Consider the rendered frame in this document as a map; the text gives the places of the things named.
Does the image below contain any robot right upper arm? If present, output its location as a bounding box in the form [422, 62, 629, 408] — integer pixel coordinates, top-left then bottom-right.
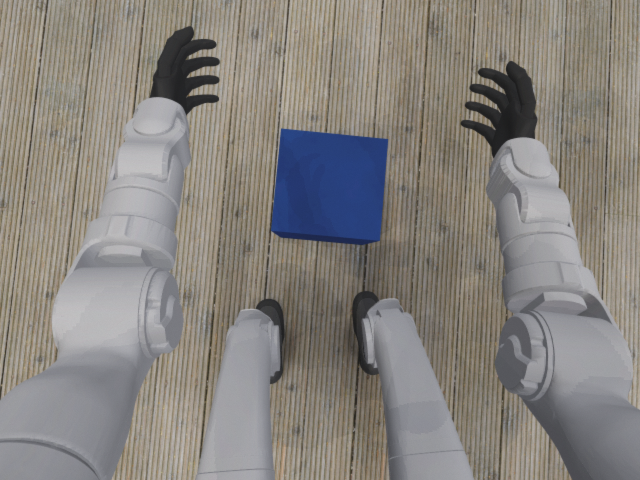
[495, 310, 640, 480]

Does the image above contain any left robot forearm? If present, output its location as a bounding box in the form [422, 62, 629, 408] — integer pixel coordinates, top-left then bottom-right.
[52, 97, 191, 351]

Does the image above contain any right robot forearm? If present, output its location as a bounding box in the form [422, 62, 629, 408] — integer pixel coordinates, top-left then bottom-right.
[486, 137, 633, 394]

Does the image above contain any carton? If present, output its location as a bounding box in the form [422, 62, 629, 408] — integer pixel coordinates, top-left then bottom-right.
[271, 128, 388, 245]

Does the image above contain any robot left shin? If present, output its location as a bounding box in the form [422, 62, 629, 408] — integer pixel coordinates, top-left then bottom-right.
[225, 309, 276, 372]

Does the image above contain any robot left hand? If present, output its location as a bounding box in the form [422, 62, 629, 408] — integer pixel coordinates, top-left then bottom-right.
[150, 26, 220, 116]

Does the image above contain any robot right hand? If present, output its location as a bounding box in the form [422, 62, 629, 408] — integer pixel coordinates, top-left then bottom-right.
[461, 61, 538, 158]

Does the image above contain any robot left upper arm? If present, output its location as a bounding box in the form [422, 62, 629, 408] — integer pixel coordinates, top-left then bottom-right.
[0, 266, 184, 480]

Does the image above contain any robot left thigh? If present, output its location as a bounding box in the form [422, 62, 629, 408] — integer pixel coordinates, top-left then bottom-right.
[195, 319, 280, 480]

